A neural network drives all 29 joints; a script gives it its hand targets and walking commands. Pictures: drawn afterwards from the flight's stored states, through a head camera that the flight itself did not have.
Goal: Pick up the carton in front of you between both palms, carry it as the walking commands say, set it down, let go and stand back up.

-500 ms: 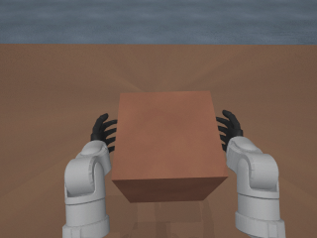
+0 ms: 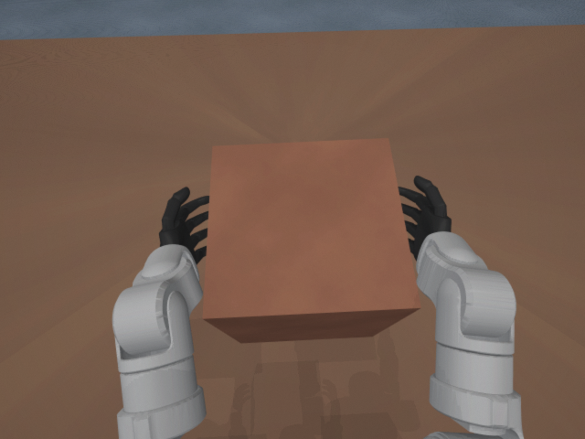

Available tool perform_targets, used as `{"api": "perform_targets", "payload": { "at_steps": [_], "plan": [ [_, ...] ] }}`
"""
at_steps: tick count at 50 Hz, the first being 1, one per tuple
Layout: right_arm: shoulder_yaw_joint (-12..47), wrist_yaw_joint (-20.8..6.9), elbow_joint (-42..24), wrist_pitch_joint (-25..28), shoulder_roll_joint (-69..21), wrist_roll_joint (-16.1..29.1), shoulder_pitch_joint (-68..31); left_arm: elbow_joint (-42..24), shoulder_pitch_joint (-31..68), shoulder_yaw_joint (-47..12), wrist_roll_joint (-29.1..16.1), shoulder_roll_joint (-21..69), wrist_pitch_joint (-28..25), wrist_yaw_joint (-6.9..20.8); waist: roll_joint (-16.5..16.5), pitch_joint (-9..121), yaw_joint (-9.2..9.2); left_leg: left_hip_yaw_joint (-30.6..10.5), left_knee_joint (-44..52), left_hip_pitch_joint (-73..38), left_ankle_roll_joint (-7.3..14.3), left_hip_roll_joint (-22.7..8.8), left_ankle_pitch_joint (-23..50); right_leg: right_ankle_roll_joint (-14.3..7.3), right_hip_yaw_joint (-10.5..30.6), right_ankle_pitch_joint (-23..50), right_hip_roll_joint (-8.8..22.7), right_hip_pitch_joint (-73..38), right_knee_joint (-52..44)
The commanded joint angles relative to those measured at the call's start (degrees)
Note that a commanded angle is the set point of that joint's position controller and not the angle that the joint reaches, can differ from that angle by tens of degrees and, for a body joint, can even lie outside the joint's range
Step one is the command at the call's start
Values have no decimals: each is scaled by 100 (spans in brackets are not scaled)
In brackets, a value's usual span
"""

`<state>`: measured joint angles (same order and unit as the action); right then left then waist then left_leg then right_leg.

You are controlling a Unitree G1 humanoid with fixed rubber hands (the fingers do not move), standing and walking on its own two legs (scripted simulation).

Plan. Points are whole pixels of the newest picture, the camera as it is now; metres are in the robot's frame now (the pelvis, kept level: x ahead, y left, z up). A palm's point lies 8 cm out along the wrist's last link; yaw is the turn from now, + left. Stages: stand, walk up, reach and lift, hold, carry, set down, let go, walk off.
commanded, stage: carry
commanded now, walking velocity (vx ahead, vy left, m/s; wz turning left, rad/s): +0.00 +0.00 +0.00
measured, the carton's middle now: (304, 255) +0.36 +0.00 +0.02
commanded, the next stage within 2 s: none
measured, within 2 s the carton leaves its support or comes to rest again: neither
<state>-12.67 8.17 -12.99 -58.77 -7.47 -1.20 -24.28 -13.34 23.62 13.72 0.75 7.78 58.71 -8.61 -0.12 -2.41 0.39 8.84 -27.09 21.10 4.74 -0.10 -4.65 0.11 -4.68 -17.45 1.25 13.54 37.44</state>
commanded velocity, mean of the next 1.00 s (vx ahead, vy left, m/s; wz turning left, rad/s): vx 0.00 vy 0.00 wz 0.00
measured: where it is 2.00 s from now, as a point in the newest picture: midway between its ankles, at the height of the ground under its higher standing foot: outside the picture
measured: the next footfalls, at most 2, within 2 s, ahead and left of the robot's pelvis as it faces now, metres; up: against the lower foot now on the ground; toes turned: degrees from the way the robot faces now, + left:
right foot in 0.10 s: -0.01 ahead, -0.11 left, +0.00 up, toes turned -6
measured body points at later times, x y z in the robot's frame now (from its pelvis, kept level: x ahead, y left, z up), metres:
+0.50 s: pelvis +0.03 -0.03 -0.01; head +0.04 -0.03 +0.44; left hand +0.37 +0.13 +0.09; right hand +0.37 -0.18 +0.09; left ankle +0.01 +0.09 -0.74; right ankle -0.05 -0.10 -0.74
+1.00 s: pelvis +0.00 -0.02 -0.01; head -0.01 -0.02 +0.44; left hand +0.34 +0.13 +0.10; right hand +0.34 -0.18 +0.10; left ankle +0.01 +0.09 -0.74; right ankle -0.04 -0.10 -0.74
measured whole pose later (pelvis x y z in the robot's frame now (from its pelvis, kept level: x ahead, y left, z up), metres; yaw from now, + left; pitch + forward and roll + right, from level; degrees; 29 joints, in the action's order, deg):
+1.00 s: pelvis +0.00 -0.02 -0.01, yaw -1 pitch +2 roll +0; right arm -14.7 8.2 -1.5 -62.5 -6.9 -3.3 -26.3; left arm -1.4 25.9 14.5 3.3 6.8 62.5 -8.5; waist -0.1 5.1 -0.1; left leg 7.3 -30.1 17.8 1.2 -2.8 -10.0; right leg -2.8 -6.1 -16.3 -0.1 13.7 32.0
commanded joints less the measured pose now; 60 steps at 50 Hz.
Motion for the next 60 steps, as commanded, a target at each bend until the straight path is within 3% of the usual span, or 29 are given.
{"api": "perform_targets", "payload": {
  "at_steps": [1, 2, 3, 4, 5, 6, 7, 8, 10, 14, 17, 25, 35, 50, 60],
  "plan": [
    [3811, -107, -257, -123, -3963, 1008, -2663, -382, 2867, -3860, -1055, 3878, 89, 194, -871, 3082, 308, -1351, -541, -4177, 779, -1301, 6643, 207, 148, -308, -6, 1731, 442],
    [3775, -106, -150, -159, -3927, 969, -2567, -322, 2811, -3792, -1013, 3812, 125, 195, -894, 3072, 311, -1476, -514, -4184, 897, -1518, 6770, 112, 337, -1280, 12, 1803, -227],
    [3795, -102, -149, -172, -3934, 956, -2627, -251, 2766, -3717, -979, 3771, 154, 194, -734, 3098, 183, -1293, -566, -3654, 799, -1429, 6285, 28, 335, -726, 60, 1087, -1104],
    [3806, -101, -126, -195, -3956, 968, -2624, -186, 2714, -3668, -962, 3770, 177, 195, -578, 3107, 38, -936, -595, -2931, 544, -1191, 5115, 4, 218, 606, 138, 161, -2048],
    [3815, -104, -129, -215, -3980, 969, -2669, -121, 2686, -3593, -924, 3745, 208, 199, -524, 3003, -39, -792, -445, -1825, 202, -925, 3076, -35, 350, 1932, 414, -789, -2021],
    [3792, -122, -91, -265, -4011, 935, -2771, 23, 2798, -3543, -862, 3706, 207, 181, 446, 2792, -97, -493, -431, -863, -188, -478, 885, -267, 814, 5118, 1036, -1290, -1113],
    [3816, -150, -86, -287, -4095, 973, -3046, 127, 2902, -3492, -752, 3708, 208, 166, 1152, 2615, -91, -394, -123, -527, -350, -251, -610, -563, 865, 6556, 1272, -1457, -890],
    [3832, -168, -112, -284, -4136, 1039, -3287, 186, 2930, -3433, -715, 3753, 223, 176, 1185, 2537, -149, -346, -65, -378, -396, -190, -829, -615, 844, 6808, 1279, -1656, -841],
    [3840, -183, -38, -270, -4250, 1158, -3501, 132, 3081, -3470, -780, 3843, 214, 211, 901, 2496, -158, -318, -105, -466, -421, -199, -365, -545, 750, 6504, 1123, -1622, -753],
    [3579, -111, 415, -283, -4201, 1002, -3191, 212, 3209, -3548, -895, 3900, 219, 184, 349, 2807, -151, -502, -402, -1100, -315, -535, 1665, -306, 494, 5174, 765, -1174, -496],
    [3348, -61, 622, -302, -4122, 819, -3006, 301, 3288, -3559, -934, 3965, 235, 149, 92, 2836, -126, -560, -503, -1238, -266, -656, 2132, -232, 504, 4682, 715, -954, -496],
    [3272, -70, 574, -267, -4203, 730, -3259, 404, 3635, -3627, -1064, 4264, 208, 175, 86, 2843, -98, -605, -519, -1343, -209, -753, 2167, -217, 492, 4214, 689, -793, -542],
    [3376, -93, 530, -260, -4201, 843, -3354, 531, 3495, -3495, -902, 4213, 222, 137, 40, 2859, -82, -686, -412, -1352, -156, -872, 2181, -278, 459, 3476, 671, -748, -624],
    [3147, -61, 898, -321, -4163, 745, -3475, 809, 3648, -3320, -780, 4164, 282, 91, -16, 2468, -47, -787, -86, -1246, -193, -932, 981, -348, 531, 1892, 692, -227, -1018],
    [3062, -25, 1009, -323, -4205, 706, -3562, 948, 3743, -3246, -785, 4216, 282, 66, 6, 2462, -51, -781, -106, -1195, -201, -933, 981, -347, 543, 1970, 706, -174, -999]
  ]
}}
